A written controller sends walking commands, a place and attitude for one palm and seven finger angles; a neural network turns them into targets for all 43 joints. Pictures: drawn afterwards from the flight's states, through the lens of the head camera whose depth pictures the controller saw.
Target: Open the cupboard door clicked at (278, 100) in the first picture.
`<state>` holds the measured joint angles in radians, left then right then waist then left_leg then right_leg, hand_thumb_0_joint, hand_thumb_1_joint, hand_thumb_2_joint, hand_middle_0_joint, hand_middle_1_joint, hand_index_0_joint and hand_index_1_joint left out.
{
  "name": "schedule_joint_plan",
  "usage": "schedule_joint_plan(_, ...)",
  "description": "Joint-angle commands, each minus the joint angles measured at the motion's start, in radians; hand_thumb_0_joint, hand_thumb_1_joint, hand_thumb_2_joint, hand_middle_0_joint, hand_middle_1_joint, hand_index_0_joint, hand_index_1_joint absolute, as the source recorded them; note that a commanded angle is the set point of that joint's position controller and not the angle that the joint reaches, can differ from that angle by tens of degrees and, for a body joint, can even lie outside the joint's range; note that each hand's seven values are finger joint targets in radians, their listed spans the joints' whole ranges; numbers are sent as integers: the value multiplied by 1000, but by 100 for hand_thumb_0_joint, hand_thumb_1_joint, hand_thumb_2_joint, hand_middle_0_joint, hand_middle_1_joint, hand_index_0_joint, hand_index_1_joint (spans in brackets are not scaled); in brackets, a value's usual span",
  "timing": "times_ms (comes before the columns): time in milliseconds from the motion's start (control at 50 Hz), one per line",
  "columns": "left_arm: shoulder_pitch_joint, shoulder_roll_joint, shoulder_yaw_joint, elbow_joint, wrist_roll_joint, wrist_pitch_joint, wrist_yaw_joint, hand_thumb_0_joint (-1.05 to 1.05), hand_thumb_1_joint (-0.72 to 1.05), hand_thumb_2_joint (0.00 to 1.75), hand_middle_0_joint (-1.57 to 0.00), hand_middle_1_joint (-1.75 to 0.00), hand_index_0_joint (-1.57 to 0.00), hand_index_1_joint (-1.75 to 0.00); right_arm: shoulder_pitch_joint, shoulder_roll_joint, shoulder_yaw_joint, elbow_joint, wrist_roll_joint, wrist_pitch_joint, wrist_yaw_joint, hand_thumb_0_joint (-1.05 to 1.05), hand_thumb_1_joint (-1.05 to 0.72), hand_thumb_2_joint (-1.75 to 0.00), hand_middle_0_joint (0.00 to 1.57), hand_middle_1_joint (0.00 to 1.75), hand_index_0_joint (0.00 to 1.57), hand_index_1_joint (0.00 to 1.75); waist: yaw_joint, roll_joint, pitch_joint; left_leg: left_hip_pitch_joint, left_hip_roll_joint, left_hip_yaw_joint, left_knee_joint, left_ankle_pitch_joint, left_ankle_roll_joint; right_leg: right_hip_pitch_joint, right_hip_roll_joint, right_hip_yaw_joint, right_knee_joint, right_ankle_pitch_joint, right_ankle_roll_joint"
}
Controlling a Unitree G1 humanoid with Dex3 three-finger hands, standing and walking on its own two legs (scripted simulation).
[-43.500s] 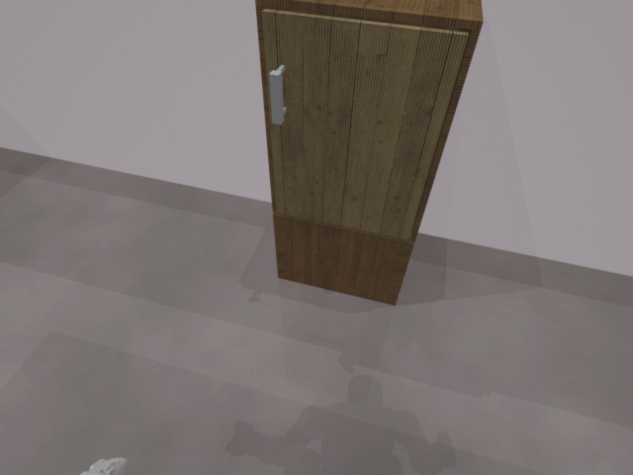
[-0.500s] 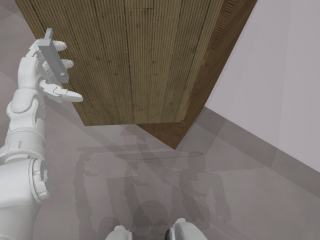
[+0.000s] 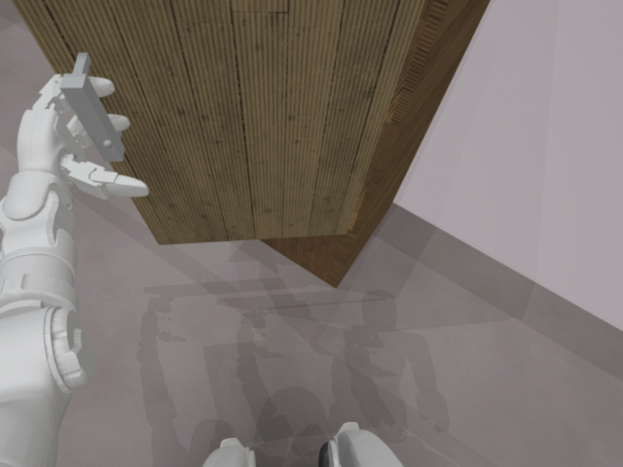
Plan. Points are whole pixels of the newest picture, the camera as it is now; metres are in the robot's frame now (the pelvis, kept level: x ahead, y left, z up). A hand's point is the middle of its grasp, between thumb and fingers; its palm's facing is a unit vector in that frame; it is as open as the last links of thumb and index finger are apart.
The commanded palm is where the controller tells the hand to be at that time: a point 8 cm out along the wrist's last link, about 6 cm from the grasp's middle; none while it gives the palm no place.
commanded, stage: close the thumb around the handle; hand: left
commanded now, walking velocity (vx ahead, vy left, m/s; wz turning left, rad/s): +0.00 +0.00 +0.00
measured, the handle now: (99, 109) +0.55 +0.23 +0.09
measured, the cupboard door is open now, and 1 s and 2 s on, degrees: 39 41 76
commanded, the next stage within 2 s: pull the door open along its arc in 0.64 s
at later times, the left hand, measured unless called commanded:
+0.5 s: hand (102, 144) +0.50 +0.22 +0.09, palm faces +0.00 -1.00 -0.01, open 6.5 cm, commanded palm +0.47 +0.26 +0.09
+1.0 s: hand (112, 156) +0.48 +0.20 +0.09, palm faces +0.02 -1.00 +0.00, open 5.9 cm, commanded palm +0.43 +0.26 +0.09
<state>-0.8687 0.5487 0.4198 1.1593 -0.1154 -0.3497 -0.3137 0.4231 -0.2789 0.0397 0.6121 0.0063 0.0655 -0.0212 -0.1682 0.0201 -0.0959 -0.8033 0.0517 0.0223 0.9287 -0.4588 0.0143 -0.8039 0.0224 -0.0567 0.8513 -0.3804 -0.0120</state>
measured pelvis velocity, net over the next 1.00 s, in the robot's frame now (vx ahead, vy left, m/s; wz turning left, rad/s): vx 0.01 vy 0.00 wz -0.02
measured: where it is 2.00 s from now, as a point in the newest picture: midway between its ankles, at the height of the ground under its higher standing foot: outside the picture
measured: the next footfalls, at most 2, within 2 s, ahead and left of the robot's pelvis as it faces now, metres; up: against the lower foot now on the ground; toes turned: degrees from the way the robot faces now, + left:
none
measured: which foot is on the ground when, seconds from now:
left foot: down 0.00-1.00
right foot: down 0.00-1.00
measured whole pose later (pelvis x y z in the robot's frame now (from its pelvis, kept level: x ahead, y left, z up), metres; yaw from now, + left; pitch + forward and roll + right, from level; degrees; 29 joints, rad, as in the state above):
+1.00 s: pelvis +0.01 +0.00 +0.00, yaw -1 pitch +18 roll -2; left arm -0.72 0.48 0.42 1.02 -0.15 -0.34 -0.28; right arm 0.42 -0.27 0.03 0.59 0.01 0.07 -0.01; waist -0.15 0.03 -0.12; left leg -0.76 0.05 0.05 0.90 -0.46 0.02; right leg -0.77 0.03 -0.03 0.84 -0.38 -0.01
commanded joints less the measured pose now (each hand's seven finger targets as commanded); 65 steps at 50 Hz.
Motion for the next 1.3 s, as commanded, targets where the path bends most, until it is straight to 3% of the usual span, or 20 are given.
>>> schedule_joint_plan(0, -434, 248, 23, -245, -22, -84, 2, 0, -28, 40, -32, -122, -32, -122, 150, -173, -72, -51, -7, -15, -6, 0, -90, -90, 20, 30, 20, 30, 8, 124, -460, 314, -25, -58, -84, 478, 12, 216, 28, 27, -61, 385, -7)
schedule_joint_plan(60, -410, 233, 17, -206, -27, -71, 5, 0, -11, 47, -33, -124, -33, -124, 141, -172, -69, -51, -4, -15, -7, 0, -90, -90, 20, 30, 20, 30, 3, 98, -415, 270, -28, -49, -91, 425, 14, 218, 26, 28, -70, 363, -5)
schedule_joint_plan(120, -430, 286, 40, -171, -15, -57, 10, 0, 6, 54, -34, -126, -34, -126, 141, -177, -64, -53, -1, -14, -12, 0, -90, -90, 20, 30, 20, 30, -1, 66, -376, 199, -34, -43, -97, 364, 22, 247, 22, 40, -74, 347, -2)
schedule_joint_plan(220, -471, 265, 15, -234, -3, -89, 12, 0, 34, 66, -36, -129, -36, -129, 140, -170, -64, -56, -7, -24, -11, 0, -90, -90, 20, 30, 20, 30, 1, 161, -451, 301, -29, -58, -83, 439, 10, 199, 24, 32, -58, 357, -9)
schedule_joint_plan(320, -465, 284, 42, -173, -23, -77, -8, 0, 62, 78, -38, -132, -38, -132, 147, -182, -66, -45, -5, -27, -15, 0, -90, -90, 20, 30, 20, 30, -9, 82, -445, 250, -29, -57, -83, 390, 16, 225, 25, 36, -63, 341, -3)
schedule_joint_plan(380, -435, 287, 38, -187, -16, -68, -18, 0, 79, 85, -39, -134, -39, -134, 150, -178, -65, -53, -6, -23, -14, 0, -90, -90, 20, 30, 20, 30, 8, 143, -458, 275, -31, -55, -78, 452, 14, 222, 24, 31, -52, 378, -10)
schedule_joint_plan(420, -451, 252, 4, -193, -13, -63, -17, 0, 90, 90, -40, -135, -40, -135, 147, -176, -63, -47, -6, -21, -10, 0, -90, -90, 20, 30, 20, 30, -4, 138, -428, 286, -25, -63, -81, 445, 10, 180, 26, 22, -57, 350, -7)
schedule_joint_plan(460, -456, 247, 2, -187, -17, -59, -12, 0, 90, 90, -40, -135, -40, -135, 150, -180, -66, -49, -5, -19, -10, 0, -90, -90, 20, 30, 20, 30, -14, 111, -407, 282, -23, -66, -85, 428, 11, 169, 29, 21, -63, 332, -5)
schedule_joint_plan(520, -475, 229, 6, -235, -26, -75, -5, 0, 90, 90, -40, -135, -40, -135, 152, -176, -72, -47, -8, -21, -9, 0, -90, -90, 20, 30, 20, 30, -3, 158, -470, 351, -19, -76, -76, 498, 1, 152, 29, 16, -52, 346, -9)
schedule_joint_plan(600, -467, 236, 15, -212, -24, -68, 16, 0, 90, 90, -40, -135, -40, -135, 149, -175, -68, -45, -9, -20, -5, 0, -90, -90, 20, 30, 20, 30, -6, 130, -422, 305, -22, -68, -80, 463, 6, 158, 29, 17, -56, 341, -6)
schedule_joint_plan(680, -464, 293, 44, -225, 5, -76, 37, 0, 90, 90, -40, -135, -40, -135, 154, -176, -67, -51, -10, -18, -7, 0, -90, -90, 20, 30, 20, 30, 6, 124, -439, 278, -27, -68, -82, 459, 10, 200, 26, 22, -47, 357, -9)
schedule_joint_plan(740, -439, 225, 2, -215, -1, -74, 33, 0, 90, 90, -40, -135, -40, -135, 145, -168, -66, -54, -9, -18, -4, 0, -90, -90, 20, 30, 20, 30, 2, 135, -433, 298, -24, -63, -79, 462, 6, 176, 27, 21, -52, 351, -7)
schedule_joint_plan(820, -363, 246, 38, -279, -16, -86, 25, 0, 90, 90, -40, -135, -40, -135, 141, -171, -74, -71, -9, -18, -1, 0, -90, -90, 20, 30, 20, 30, 34, 124, -504, 328, -24, -57, -84, 514, 5, 235, 28, 23, -48, 399, -9)
schedule_joint_plan(840, -330, 233, 29, -289, -19, -84, 21, 0, 90, 90, -40, -135, -40, -135, 132, -167, -73, -77, -6, -17, 0, 0, -90, -90, 20, 30, 20, 30, 43, 146, -506, 331, -25, -51, -84, 523, 4, 242, 27, 26, -50, 408, -9)
schedule_joint_plan(960, -91, 181, 30, -411, -67, -63, 6, 0, 90, 90, -40, -135, -40, -135, 92, -156, -80, -124, 8, -13, 7, 0, -90, -90, 20, 30, 20, 30, 89, 72, -489, 285, -30, -21, -120, 527, 15, 375, 26, 32, -67, 490, -10)
schedule_joint_plan(1140, 423, -21, -47, -765, -158, -22, 20, 0, 90, 90, -40, -135, -40, -135, -27, -122, -85, -205, 33, -48, 25, 0, -90, -90, 20, 30, 20, 30, 154, 34, -375, 303, -31, 6, -181, 576, 16, 464, 11, 24, -95, 560, -11)
schedule_joint_plan(1160, 423, -54, 59, -870, -213, -10, 157, 0, 90, 90, -40, -135, -40, -135, -73, -92, -87, -215, 30, -64, 28, 0, -90, -90, 20, 30, 20, 30, 237, 11, -369, 276, -42, 4, -194, 541, 1, 466, 15, 3, -107, 518, -9)
schedule_joint_plan(1200, 547, -181, -40, -943, -185, 15, 284, 0, 90, 90, -40, -135, -40, -135, -105, -88, -84, -216, 30, -88, 42, 0, -90, -90, 20, 30, 20, 30, 202, 35, -298, 297, -42, 7, -211, 501, -8, 437, 13, -7, -119, 467, -7)
schedule_joint_plan(1240, 629, -224, -73, -1027, -138, 29, 372, 0, 90, 90, -40, -135, -40, -135, -119, -81, -87, -210, 19, -96, 51, 0, -90, -90, 20, 30, 20, 30, 199, 0, -290, 309, -41, 5, -213, 513, -10, 446, 9, -14, -112, 471, -7)
schedule_joint_plan(1280, 756, -223, -70, -1125, -88, 31, 464, 0, 90, 90, -40, -135, -40, -135, -141, -73, -88, -221, 3, -95, 54, 0, -90, -90, 20, 30, 20, 30, 222, -38, -315, 311, -45, 11, -213, 522, -7, 507, 1, -4, -107, 509, -11)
